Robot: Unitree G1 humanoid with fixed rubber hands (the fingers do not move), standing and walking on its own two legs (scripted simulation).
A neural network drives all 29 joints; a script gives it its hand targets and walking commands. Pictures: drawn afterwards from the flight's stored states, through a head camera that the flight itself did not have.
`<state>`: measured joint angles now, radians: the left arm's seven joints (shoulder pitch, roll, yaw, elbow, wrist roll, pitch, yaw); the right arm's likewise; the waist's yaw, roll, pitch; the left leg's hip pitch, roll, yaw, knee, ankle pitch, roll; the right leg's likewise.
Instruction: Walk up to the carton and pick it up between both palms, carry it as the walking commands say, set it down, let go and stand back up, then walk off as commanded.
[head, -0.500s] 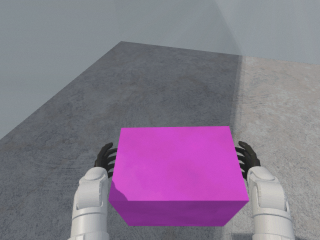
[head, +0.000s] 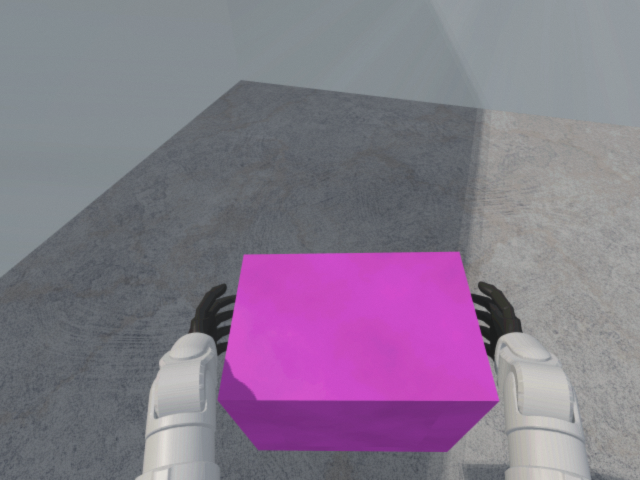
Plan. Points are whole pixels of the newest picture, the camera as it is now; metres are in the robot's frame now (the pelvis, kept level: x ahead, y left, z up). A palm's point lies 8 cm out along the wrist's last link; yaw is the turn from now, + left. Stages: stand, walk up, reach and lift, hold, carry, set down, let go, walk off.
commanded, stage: hold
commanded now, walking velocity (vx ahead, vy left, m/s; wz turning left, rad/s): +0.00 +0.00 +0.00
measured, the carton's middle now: (351, 358) +0.29 +0.00 -0.03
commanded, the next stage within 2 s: carry in 0.22 s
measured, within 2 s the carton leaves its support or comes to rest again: neither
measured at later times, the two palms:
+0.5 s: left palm (272, 317) +0.29 +0.10 +0.07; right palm (599, 370) +0.22 -0.28 +0.06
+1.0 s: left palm (419, 367) +0.22 -0.08 +0.07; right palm out of the picture +0.04 -0.41 +0.08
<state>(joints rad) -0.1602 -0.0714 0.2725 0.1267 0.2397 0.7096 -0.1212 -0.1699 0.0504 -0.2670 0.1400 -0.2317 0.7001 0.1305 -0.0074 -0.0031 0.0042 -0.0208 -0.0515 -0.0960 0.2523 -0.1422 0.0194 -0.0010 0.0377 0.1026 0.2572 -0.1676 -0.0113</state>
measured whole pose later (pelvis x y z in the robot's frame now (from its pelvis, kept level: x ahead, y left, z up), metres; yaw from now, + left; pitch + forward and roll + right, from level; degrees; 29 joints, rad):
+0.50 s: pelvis -0.02 -0.05 -0.03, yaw -11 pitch +5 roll -2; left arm -0.14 0.00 0.23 -0.25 0.05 0.91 -0.07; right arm -0.12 0.06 -0.20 -0.31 -0.11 0.93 0.04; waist 0.03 0.05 -0.09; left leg -0.40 0.14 0.03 0.66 -0.34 -0.07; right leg -0.42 0.00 -0.06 0.61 -0.32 -0.01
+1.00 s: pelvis -0.07 -0.14 -0.02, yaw -27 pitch +4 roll -2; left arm 0.00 -0.02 0.18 -0.50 -0.01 1.21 0.01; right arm 0.05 0.05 -0.22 -0.50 0.01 1.17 0.00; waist 0.00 -0.01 -0.15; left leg -0.34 0.22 0.21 0.58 -0.28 -0.06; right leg -0.55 -0.07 -0.07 0.96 -0.38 0.01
